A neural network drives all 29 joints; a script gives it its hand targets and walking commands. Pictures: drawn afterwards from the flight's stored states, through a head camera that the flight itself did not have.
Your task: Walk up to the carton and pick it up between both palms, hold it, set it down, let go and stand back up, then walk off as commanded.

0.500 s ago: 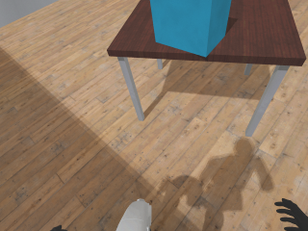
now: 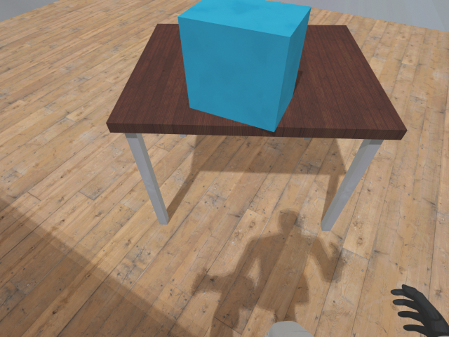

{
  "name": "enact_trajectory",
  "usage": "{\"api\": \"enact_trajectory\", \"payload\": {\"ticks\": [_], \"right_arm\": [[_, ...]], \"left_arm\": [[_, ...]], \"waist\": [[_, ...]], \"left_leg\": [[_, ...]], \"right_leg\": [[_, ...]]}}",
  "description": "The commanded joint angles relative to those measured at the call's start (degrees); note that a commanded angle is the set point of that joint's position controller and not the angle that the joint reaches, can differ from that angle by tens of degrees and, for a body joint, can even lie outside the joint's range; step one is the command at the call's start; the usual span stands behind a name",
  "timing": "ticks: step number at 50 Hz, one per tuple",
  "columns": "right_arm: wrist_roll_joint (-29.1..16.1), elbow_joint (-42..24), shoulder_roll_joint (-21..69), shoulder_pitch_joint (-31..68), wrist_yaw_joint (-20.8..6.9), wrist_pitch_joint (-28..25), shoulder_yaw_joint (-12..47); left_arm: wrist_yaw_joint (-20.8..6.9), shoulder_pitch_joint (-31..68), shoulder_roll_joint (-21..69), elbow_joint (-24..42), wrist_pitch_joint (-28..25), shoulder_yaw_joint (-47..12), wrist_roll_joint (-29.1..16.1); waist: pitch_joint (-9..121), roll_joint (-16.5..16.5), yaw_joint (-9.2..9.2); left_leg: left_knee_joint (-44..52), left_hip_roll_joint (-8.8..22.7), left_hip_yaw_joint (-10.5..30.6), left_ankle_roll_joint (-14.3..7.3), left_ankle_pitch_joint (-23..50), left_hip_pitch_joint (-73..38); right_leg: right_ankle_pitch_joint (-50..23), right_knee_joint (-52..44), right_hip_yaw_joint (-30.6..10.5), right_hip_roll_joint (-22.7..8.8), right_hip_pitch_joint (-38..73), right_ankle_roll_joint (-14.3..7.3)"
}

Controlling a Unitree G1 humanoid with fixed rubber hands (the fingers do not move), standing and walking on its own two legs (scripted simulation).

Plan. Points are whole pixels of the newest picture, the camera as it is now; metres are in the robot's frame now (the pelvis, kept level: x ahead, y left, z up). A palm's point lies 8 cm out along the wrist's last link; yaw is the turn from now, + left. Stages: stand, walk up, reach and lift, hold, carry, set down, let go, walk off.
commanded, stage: walk up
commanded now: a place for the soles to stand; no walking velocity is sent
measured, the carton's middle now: (243, 62) +0.81 -0.07 +0.07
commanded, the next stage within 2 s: none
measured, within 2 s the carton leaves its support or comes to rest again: neither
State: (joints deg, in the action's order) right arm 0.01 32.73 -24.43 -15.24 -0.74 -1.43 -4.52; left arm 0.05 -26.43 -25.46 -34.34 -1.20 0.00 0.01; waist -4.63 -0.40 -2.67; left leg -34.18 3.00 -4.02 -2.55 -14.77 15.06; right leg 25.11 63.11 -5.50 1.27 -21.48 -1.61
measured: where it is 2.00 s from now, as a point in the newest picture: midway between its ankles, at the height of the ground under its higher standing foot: (232, 305)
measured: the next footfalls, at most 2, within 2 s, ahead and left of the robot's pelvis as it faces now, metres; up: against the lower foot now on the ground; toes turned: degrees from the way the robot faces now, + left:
right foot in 0.30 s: +0.21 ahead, -0.16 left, +0.00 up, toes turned -3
left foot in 0.74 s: +0.42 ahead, +0.11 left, +0.00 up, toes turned -11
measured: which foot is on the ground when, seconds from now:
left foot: down 0.00-0.30, up 0.32-0.72, down 0.74-1.00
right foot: up 0.00-0.28, down 0.30-0.74, up 0.76-1.00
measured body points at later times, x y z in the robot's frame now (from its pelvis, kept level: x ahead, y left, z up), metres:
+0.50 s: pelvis +0.16 -0.04 -0.01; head +0.19 -0.08 +0.44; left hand +0.26 +0.28 -0.07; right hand +0.25 -0.37 -0.11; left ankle +0.18 +0.12 -0.66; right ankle +0.17 -0.16 -0.73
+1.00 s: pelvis +0.31 +0.05 +0.01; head +0.32 +0.09 +0.46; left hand +0.48 +0.34 -0.10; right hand +0.31 -0.30 -0.03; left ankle +0.37 +0.10 -0.73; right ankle +0.29 -0.16 -0.65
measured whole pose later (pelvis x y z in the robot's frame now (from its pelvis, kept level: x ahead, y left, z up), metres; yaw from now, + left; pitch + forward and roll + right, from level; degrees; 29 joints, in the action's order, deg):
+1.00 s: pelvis +0.31 +0.05 +0.01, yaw -13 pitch -6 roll -4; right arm 0.0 33.2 -25.2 -20.8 -0.8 -0.2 -4.5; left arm 0.9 -24.5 -28.8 -34.3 1.0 0.0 0.0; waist -5.4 0.8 -3.6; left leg -31.4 2.2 -3.8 -3.0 -14.0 11.7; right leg 18.1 60.4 -9.7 2.9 -23.4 1.3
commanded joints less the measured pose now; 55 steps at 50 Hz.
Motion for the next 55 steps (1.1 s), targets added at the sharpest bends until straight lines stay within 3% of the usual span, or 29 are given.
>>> {"api": "enact_trajectory", "payload": {"ticks": [1, 7, 9, 11, 13, 14, 15, 16, 17, 18, 19, 21, 23, 25, 29, 31, 33, 35, 36, 37, 38, 39, 40, 41, 43, 47, 49, 50, 55], "right_arm": [[2.0, -4.5, -12.5, -3.7, 0.3, -1.6, -3.8], [1.7, -5.2, -14.4, -4.3, 0.2, -1.9, -3.7], [1.7, -5.9, -14.7, -1.2, 0.0, -1.9, -3.8], [1.4, -5.8, -14.5, -0.4, -0.1, -1.5, -3.7], [1.8, -5.2, -12.8, -0.3, -0.3, -0.9, -3.1], [2.2, -4.4, -11.0, -2.4, -0.4, -0.3, -2.5], [1.9, -5.1, -8.0, -3.4, -0.7, 0.0, -1.5], [1.3, -6.4, -6.8, -3.8, -1.1, 0.5, -1.1], [1.1, -7.8, -10.6, -0.8, -0.7, 0.8, -2.4], [1.4, -8.3, -12.6, 1.3, -0.3, 1.3, -3.0], [1.3, -7.7, -12.5, 0.2, -0.3, 1.0, -2.8], [0.9, -4.8, -10.5, -3.5, -0.7, 0.2, -2.2], [1.5, -5.1, -9.4, -2.7, -0.6, 0.7, -1.9], [2.0, -6.0, -8.4, -0.5, -0.6, 1.1, -1.6], [2.4, -8.2, -7.9, 3.6, -0.6, 1.1, -1.7], [2.4, -8.0, -8.7, 3.3, -1.0, 1.0, -2.2], [2.0, -6.4, -9.0, -0.6, -1.2, 0.9, -2.8], [1.9, -3.2, -10.5, -9.3, -0.5, 0.7, -4.1], [2.2, -1.3, -12.0, -14.0, 0.1, 0.5, -4.7], [3.1, -1.0, -15.5, -16.2, 0.7, 0.1, -5.4], [2.8, -2.9, -17.0, -13.6, 0.9, 0.1, -5.0], [2.1, -4.0, -16.6, -11.9, 1.0, 0.5, -4.7], [1.1, -3.7, -15.5, -10.5, 1.0, 0.6, -4.5], [0.8, -3.4, -15.0, -9.0, 1.3, 0.6, -4.6], [0.3, -2.1, -14.4, -8.0, 1.8, 0.3, -4.4], [0.1, -1.8, -11.3, -7.9, 1.4, -0.4, -2.9], [0.0, -2.8, -10.5, -7.7, 1.4, -0.3, -2.3], [0.0, -2.8, -10.2, -7.2, 1.5, -0.3, -1.9], [-0.5, -3.3, -9.7, -7.5, 2.0, 0.1, -1.5]], "left_arm": [[-1.8, 3.8, -8.1, 6.0, 0.8, 5.7, 0.7], [-3.2, 8.8, -8.9, 7.6, 0.7, 5.8, 1.0], [-3.3, 7.2, -8.9, 7.0, 0.5, 6.0, 1.2], [-3.0, 5.9, -9.6, 5.8, 0.1, 6.4, 1.1], [-2.1, 1.0, -10.4, 3.9, -0.4, 6.9, 1.2], [-1.3, -3.4, -11.9, 2.2, -0.8, 7.5, 1.3], [0.0, -6.6, -15.2, 1.6, -1.1, 8.5, 1.4], [0.7, -5.4, -17.2, 3.9, -1.3, 8.5, 1.4], [1.2, -5.5, -18.1, 4.9, -1.3, 8.7, 1.1], [1.8, -4.7, -18.2, 4.9, -1.7, 8.7, 1.4], [2.0, -3.9, -17.2, 4.6, -2.0, 8.0, 1.5], [2.5, -3.8, -14.9, 4.1, -1.6, 6.7, 0.8], [2.6, -5.0, -13.9, 2.9, -1.9, 6.1, 0.8], [2.6, -5.7, -12.7, 2.8, -1.7, 5.9, 1.0], [2.4, -3.1, -14.4, 3.8, -1.5, 6.4, 1.6], [2.3, 0.0, -15.2, 4.7, -1.7, 6.5, 1.7], [2.2, 4.5, -15.4, 6.4, -1.7, 6.3, 1.5], [2.1, 8.5, -14.2, 6.5, -1.5, 5.6, 1.8], [2.1, 6.5, -11.5, 5.5, -1.4, 5.0, 1.6], [1.9, 4.0, -6.8, 5.4, -1.3, 3.7, 0.8], [2.4, 2.0, -5.1, 6.0, -0.7, 3.2, 0.2], [2.8, 1.5, -11.1, 6.2, 0.5, 5.0, 0.2], [2.8, 3.3, -13.5, 6.2, 1.2, 5.5, 0.5], [2.5, 3.3, -13.9, 4.6, 1.5, 5.6, 0.6], [1.9, 1.8, -12.9, 1.9, 1.6, 5.7, 0.4], [1.9, 1.8, -10.0, -0.5, 2.2, 5.1, 0.9], [2.1, 3.9, -9.4, -0.4, 2.9, 5.2, 1.1], [2.1, 4.4, -8.3, -1.0, 3.2, 4.8, 0.8], [2.2, 7.2, -9.3, -0.2, 4.2, 4.9, 0.9]], "waist": [[-5.4, -7.3, 0.14], [-8.3, -6.7, -0.62], [-7.4, -8.3, 0.91], [-5.7, -6.0, 2.21], [-1.6, -2.7, 4.96], [3.7, 4.9, 6.28], [4.5, 16.0, 7.92], [5.3, 18.2, 6.98], [1.7, 14.0, 7.83], [-0.8, 11.5, 7.61], [0.3, 7.8, 6.16], [4.6, 7.1, 4.87], [6.5, 8.9, 4.78], [5.7, 8.2, 5.89], [1.1, 9.4, 6.16], [0.4, 9.5, 5.39], [0.2, 11.4, 2.53], [3.1, 7.7, -2.91], [6.2, 2.4, -4.97], [7.0, -9.5, -4.97], [4.2, -13.5, -2.42], [1.2, -10.2, -1.23], [-4.5, -9.0, -1.12], [-7.7, -6.3, 0.18], [-7.8, -7.2, 0.94], [-4.1, -5.2, 2.61], [-3.4, -3.8, 2.18], [-4.5, -5.6, 2.34], [-5.1, -5.9, 0.88]], "left_leg": [[20.5, 12.8, 9.5, -10.6, -8.7, 1.4], [21.3, 14.4, 7.2, -8.8, -18.8, -0.2], [19.9, 14.3, 4.0, -8.0, -20.8, 2.9], [15.6, 13.3, 1.3, -7.0, -22.0, 4.2], [4.2, 11.8, -0.8, -5.8, -15.6, 4.1], [-8.8, 9.1, -2.3, -4.8, -15.2, 4.9], [-24.2, 3.9, -3.4, -2.7, -17.7, 10.2], [-33.3, -2.4, 2.0, 0.1, -22.0, 18.0], [-35.5, -3.1, 5.9, 0.4, -22.3, 23.8], [-36.6, -1.0, 7.7, 0.0, -20.4, 25.2], [-37.7, 0.1, 8.6, -0.1, -18.8, 27.0], [-34.7, 1.4, 7.9, 0.4, -13.8, 24.2], [-32.3, 1.7, 6.2, 1.7, -11.0, 22.6], [-29.1, 1.5, 4.3, 2.5, -8.4, 22.9], [-18.5, 2.7, 2.6, 2.6, -5.8, 20.1], [-15.3, 2.5, 3.0, 2.0, -2.9, 15.5], [-10.9, 1.9, 3.0, 0.9, 2.3, 5.4], [-6.7, -0.1, 2.0, -0.3, 5.1, -12.9], [-3.3, 0.5, 5.7, -0.9, 3.9, -18.6], [5.7, 7.4, 17.6, -1.5, -9.4, -17.7], [16.9, 16.8, 36.1, -1.7, -20.3, -12.0], [24.3, 19.6, 45.6, -2.6, -33.6, -6.9], [27.5, 19.7, 44.9, -0.7, -39.7, -1.1], [27.2, 17.7, 40.3, 1.4, -38.1, 0.0], [23.9, 11.8, 25.7, 5.4, -24.3, 0.1], [18.5, 7.4, 12.2, 6.2, 9.0, -2.9], [16.7, 7.2, 9.6, 5.8, 15.4, -3.4], [15.7, 6.7, 7.4, 5.7, 20.1, -3.6], [15.0, 8.1, 8.9, 4.9, 16.6, -5.9]], "right_leg": [[-4.7, -6.4, 1.0, -3.6, -8.2, 1.7], [-10.0, -20.0, 3.1, -5.6, -8.1, 1.7], [-9.7, -22.5, 4.5, -5.9, -2.3, 1.2], [-11.1, -25.7, 5.8, -4.6, 3.3, 0.3], [-9.2, -27.4, 4.8, -2.8, 11.1, -0.7], [-4.9, -29.1, 1.1, -1.0, 17.1, -1.5], [5.1, -37.1, -13.3, -5.8, 18.4, -2.3], [14.7, -45.5, -36.6, -13.9, 17.8, -4.4], [12.7, -49.8, -47.9, -18.5, 18.2, -10.3], [4.7, -47.6, -47.5, -18.8, 17.7, -12.6], [-7.8, -43.5, -41.2, -17.2, 20.9, -13.6], [-28.9, -38.0, -26.4, -12.8, 24.3, -8.0], [-37.3, -36.5, -22.7, -11.5, 22.5, -7.1], [-36.8, -36.6, -19.7, -10.5, 21.0, -8.8], [-24.4, -39.4, -19.6, -11.6, 12.6, -11.0], [-16.3, -39.0, -20.0, -11.8, 8.1, -9.7], [-9.3, -37.7, -18.9, -11.8, 1.4, -8.3], [-6.4, -28.1, -13.1, -9.6, -8.7, -4.9], [-8.0, -16.2, -9.8, -6.4, -10.0, -3.2], [-3.8, -1.8, -4.7, 0.9, -11.6, -1.0], [8.5, 4.8, -5.4, 5.3, -15.9, 0.9], [8.5, 6.4, -7.1, 4.3, -15.5, 1.4], [6.6, 7.4, -6.5, 2.6, -15.9, 1.2], [3.1, 7.3, -5.5, 1.5, -15.7, 1.5], [-3.4, 2.9, -5.3, -0.6, -12.3, 2.1], [-8.7, -2.3, -3.1, 0.3, -7.4, 3.3], [-9.6, -4.2, -3.0, 0.6, -5.8, 3.7], [-10.3, -5.7, -1.8, 0.5, -6.4, 3.8], [-9.9, -10.0, -0.8, -0.2, -7.2, 3.9]]}}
